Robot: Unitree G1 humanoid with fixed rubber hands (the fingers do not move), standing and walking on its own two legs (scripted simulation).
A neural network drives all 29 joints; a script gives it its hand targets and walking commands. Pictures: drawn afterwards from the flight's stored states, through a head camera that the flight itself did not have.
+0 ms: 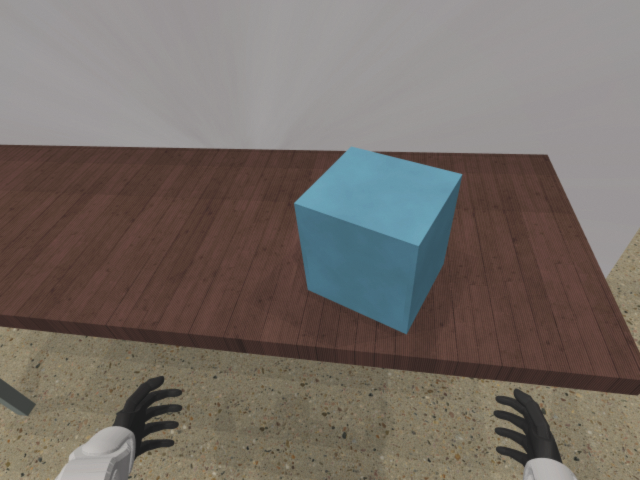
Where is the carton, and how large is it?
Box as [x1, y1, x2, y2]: [294, 146, 461, 333]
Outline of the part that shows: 351,146 294,203 307,287 311,291 406,333 443,263 461,174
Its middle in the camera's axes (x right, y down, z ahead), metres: +0.09 +0.00 +0.64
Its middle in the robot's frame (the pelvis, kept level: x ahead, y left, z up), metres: +0.48 -0.05 +0.03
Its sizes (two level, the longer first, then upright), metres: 0.191 0.173 0.201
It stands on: a table, 0.69 m high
